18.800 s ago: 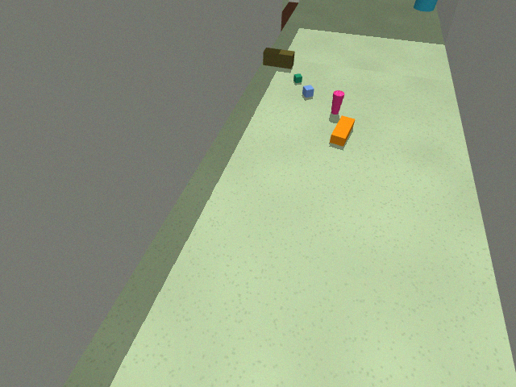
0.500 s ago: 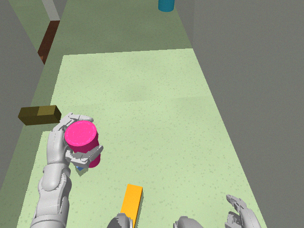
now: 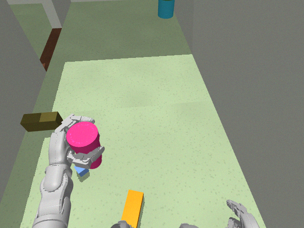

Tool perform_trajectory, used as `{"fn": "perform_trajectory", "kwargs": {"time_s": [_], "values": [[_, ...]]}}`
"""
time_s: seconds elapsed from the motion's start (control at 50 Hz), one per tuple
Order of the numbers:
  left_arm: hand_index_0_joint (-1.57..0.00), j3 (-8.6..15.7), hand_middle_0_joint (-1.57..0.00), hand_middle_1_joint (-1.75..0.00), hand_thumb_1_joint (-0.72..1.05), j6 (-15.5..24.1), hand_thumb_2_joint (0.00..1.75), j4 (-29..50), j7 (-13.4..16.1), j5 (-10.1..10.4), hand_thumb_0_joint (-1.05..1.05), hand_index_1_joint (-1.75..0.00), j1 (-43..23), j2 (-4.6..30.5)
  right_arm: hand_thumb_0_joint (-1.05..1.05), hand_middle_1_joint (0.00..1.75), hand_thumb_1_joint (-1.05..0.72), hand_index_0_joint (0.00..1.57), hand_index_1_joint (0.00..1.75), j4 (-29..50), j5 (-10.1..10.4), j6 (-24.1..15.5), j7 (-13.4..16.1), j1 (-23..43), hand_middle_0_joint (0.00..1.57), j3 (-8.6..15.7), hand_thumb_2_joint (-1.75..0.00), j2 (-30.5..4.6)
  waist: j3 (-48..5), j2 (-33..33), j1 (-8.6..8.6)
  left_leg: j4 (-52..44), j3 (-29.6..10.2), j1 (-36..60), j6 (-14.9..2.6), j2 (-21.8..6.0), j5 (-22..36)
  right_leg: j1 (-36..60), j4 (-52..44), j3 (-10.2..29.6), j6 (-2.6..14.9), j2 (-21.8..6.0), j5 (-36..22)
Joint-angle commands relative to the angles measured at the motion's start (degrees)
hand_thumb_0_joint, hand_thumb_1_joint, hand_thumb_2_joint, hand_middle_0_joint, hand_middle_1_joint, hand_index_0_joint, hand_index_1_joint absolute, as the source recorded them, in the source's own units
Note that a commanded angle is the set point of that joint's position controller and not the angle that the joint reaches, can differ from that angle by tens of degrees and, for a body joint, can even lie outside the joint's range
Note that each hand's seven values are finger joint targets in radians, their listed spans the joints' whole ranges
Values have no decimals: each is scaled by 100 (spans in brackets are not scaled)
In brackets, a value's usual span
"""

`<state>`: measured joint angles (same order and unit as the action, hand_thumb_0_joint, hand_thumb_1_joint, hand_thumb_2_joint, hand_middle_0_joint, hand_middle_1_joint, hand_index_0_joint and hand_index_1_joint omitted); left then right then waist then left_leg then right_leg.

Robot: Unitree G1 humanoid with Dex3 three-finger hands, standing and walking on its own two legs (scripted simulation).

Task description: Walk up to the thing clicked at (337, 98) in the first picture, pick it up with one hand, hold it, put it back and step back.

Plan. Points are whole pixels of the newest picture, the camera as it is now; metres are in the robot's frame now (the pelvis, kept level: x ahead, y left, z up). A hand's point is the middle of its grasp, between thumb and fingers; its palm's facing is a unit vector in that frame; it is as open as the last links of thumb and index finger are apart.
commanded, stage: hold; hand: left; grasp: from the side
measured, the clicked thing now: (88, 149) +0.33 +0.18 +0.02
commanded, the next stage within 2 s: none
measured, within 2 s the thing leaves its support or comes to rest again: neither
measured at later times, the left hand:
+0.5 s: hand (86, 141) +0.32 +0.17 +0.07, palm faces +0.08 -1.00 -0.01, open 9.7 cm
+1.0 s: hand (87, 141) +0.32 +0.17 +0.06, palm faces +0.08 -1.00 -0.01, open 9.7 cm
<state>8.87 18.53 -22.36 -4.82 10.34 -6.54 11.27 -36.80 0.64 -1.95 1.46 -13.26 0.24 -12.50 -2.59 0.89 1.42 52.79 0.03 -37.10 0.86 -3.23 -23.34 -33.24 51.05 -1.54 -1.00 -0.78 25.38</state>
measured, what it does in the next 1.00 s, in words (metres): stands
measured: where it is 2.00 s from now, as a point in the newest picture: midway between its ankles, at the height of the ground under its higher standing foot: outside the picture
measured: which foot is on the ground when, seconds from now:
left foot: down 0.00-1.00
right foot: down 0.00-1.00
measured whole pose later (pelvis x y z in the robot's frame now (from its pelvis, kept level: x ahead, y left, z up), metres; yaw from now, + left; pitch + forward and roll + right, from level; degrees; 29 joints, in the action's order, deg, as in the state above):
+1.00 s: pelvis +0.00 +0.00 +0.01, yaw +0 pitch +5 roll -1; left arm 8.1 19.5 -24.1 -4.7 10.2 -6.9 11.0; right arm -37.5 0.8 -2.5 1.4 -12.5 0.3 -12.6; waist -1.0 0.8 1.0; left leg 47.8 0.2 -31.9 1.1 -2.9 -21.1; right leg -28.3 46.7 -1.6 -0.7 -0.9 23.5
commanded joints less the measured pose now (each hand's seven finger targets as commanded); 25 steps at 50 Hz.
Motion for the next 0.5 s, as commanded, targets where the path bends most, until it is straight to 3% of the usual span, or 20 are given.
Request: {"fn": "perform_trajectory", "kwargs": {"time_s": [0.0,0.04,0.06,0.1,0.22,0.24,0.32,0.4,0.42,0.48], "values": [[-125,269,-123,-134,16,512,113,1455,49,74,0,-134,-1530,673,0,30,-92,20,30,730,-13,-216,67,189,20,285,-90,-790,-1646,104,-15,-855,-51,1220,-68,172,1170,463,-770,-94,148,167,-1493],[-127,326,-125,-136,20,514,115,1500,63,56,0,-135,-1559,777,0,30,-92,20,30,745,-12,-212,75,189,20,299,-90,-813,-1632,167,-20,-910,-40,1246,-62,179,1074,454,-823,-90,153,165,-1402],[-127,191,-125,-136,20,513,114,1516,51,35,0,-135,-1584,698,0,30,-92,20,30,724,-14,-211,80,192,20,275,-90,-781,-1618,112,17,-895,-24,1211,-73,199,1037,524,-866,-72,142,149,-1399],[-128,159,-125,-137,19,526,114,1541,28,47,0,-135,-1576,681,0,30,-92,20,30,740,-9,-240,72,229,20,270,-90,-779,-1628,155,16,-945,-55,1316,-65,184,1072,531,-843,-89,148,161,-1415],[-128,271,-125,-137,16,492,114,1506,67,94,0,-136,-1649,737,0,30,-92,20,30,708,-5,-244,98,225,20,257,-90,-768,-1620,88,1,-983,-19,1354,-82,203,1082,665,-991,-57,122,141,-1456],[-127,96,-125,-137,18,462,115,1483,61,78,0,-136,-1641,578,0,30,-92,20,30,732,2,-256,91,260,20,260,-90,-775,-1504,51,32,-1011,-13,1359,-77,197,1091,621,-1000,-68,125,151,-1470],[-128,251,-126,-138,17,460,117,1400,80,42,0,-138,-1686,761,0,30,-92,20,30,674,6,-246,96,254,20,264,-90,-789,-1422,57,0,-1047,0,1346,-87,206,1025,647,-1052,-54,125,134,-1400],[-128,181,-126,-138,17,466,117,1526,87,59,0,-138,-1835,692,0,30,-92,20,30,721,12,-250,90,326,20,251,-90,-771,-1395,134,-4,-1151,2,1443,-71,207,903,668,-1117,-60,134,134,-1277],[-127,278,-125,-137,18,454,116,1408,101,66,0,-137,-1671,721,0,30,-92,20,30,709,2,-248,91,285,20,263,-90,-786,-1455,43,-35,-1162,-27,1418,-71,195,959,731,-1096,-92,138,151,-1308],[-127,209,-125,-138,17,435,116,1317,91,60,0,-137,-1574,649,0,30,-92,20,30,701,5,-252,76,264,20,269,-90,-788,-1455,27,-30,-1176,-31,1455,-66,180,1126,751,-1080,-97,148,163,-1454]]}}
